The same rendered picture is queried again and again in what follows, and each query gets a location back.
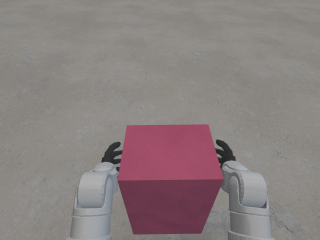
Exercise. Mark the carton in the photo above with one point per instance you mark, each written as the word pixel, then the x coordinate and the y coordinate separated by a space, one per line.
pixel 169 178

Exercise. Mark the right robot hand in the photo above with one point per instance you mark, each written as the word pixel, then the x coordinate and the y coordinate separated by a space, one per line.
pixel 226 155

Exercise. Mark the left robot hand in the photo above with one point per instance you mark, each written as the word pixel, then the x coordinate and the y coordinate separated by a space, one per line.
pixel 110 154

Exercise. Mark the left robot forearm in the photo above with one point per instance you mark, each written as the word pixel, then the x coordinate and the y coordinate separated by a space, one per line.
pixel 93 203

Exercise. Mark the right robot forearm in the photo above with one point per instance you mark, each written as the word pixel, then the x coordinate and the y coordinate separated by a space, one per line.
pixel 248 203

